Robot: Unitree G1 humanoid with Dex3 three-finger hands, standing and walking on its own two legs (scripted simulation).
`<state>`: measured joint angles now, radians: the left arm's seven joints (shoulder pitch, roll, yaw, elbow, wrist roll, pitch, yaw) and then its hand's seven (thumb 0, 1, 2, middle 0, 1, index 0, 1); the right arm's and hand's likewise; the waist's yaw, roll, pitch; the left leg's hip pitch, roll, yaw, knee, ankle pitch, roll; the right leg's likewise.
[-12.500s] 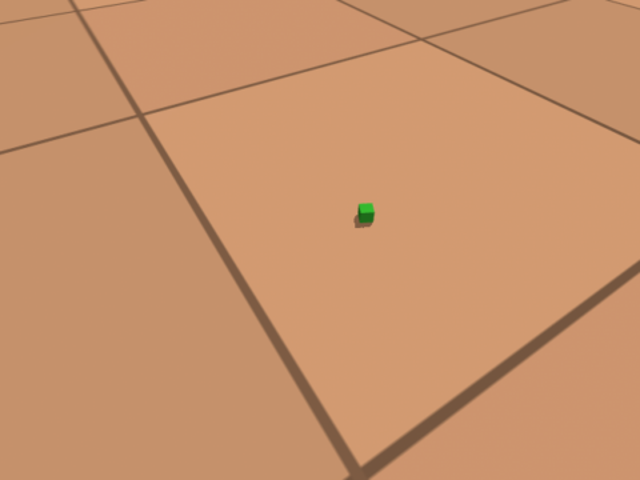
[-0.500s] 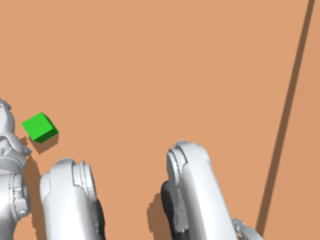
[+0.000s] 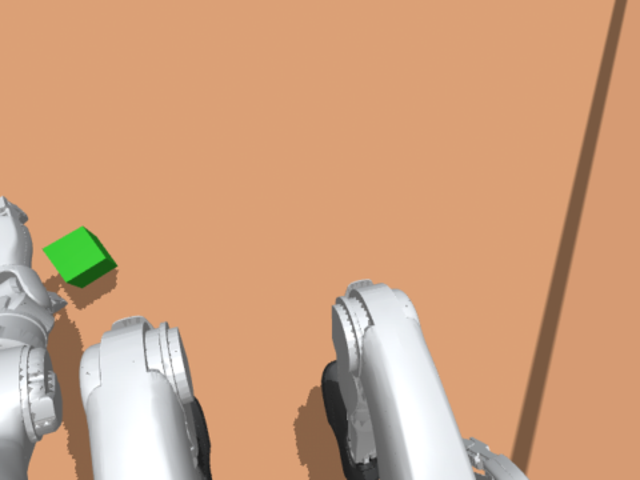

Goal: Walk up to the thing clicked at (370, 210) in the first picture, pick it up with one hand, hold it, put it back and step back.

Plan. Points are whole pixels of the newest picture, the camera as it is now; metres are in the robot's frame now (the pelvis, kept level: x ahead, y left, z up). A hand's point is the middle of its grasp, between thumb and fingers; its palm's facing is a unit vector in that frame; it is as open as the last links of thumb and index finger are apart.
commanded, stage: rise first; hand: left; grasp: from above
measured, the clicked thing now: (82, 258) +0.44 +0.30 -0.29
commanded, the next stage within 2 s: approach in 0.66 s
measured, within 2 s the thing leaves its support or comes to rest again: neither
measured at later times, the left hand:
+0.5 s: hand (23, 270) +0.40 +0.32 -0.17, palm faces -0.32 -0.26 -0.91, open 13.2 cm
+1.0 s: hand (36, 262) +0.41 +0.31 -0.17, palm faces -0.32 -0.23 -0.92, open 13.6 cm
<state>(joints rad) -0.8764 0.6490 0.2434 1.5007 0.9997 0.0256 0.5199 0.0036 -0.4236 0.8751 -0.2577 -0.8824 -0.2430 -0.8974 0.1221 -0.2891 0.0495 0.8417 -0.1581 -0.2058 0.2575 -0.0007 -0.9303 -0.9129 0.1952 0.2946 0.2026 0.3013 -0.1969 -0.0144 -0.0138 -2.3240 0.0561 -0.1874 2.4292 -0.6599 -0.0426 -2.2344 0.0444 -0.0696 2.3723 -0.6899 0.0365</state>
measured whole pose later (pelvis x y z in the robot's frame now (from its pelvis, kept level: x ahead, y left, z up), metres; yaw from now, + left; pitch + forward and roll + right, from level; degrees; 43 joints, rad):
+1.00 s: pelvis +0.00 +0.00 +0.00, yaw +1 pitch +32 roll -6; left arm -0.95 0.63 0.19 1.59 1.00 0.05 0.60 0.00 -0.46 0.90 -0.26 -0.84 -0.23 -0.87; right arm 0.11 -0.29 0.05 0.87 -0.18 -0.24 0.27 0.00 -0.92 -0.91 0.20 0.29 0.20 0.30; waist -0.22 -0.02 -0.04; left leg -2.33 0.05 -0.18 2.41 -0.65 -0.05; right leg -2.25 0.04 -0.06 2.36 -0.69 0.03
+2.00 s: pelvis +0.00 +0.00 -0.01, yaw -2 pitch +30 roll -9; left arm -1.03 0.74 0.23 1.77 1.06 -0.01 0.68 0.00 -0.56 0.99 -0.13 -0.94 -0.10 -0.97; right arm 0.10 -0.30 0.13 0.84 -0.23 -0.30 0.32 0.00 -0.91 -0.91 0.19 0.29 0.20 0.30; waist -0.30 -0.08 0.08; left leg -2.34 0.05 -0.23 2.48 -0.67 -0.05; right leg -2.24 0.05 -0.10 2.39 -0.69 0.04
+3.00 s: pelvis +0.00 +0.01 -0.02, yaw -6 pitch +25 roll -13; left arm -1.05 0.90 0.24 1.86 1.01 -0.01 0.75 0.00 -0.42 0.87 -0.22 -0.87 -0.20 -0.89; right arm 0.10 -0.34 0.23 0.82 -0.27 -0.43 0.42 0.00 -0.92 -0.91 0.19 0.29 0.20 0.30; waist -0.36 -0.12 0.19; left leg -2.32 0.04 -0.30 2.55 -0.70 -0.04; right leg -2.18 0.07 -0.15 2.40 -0.69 0.07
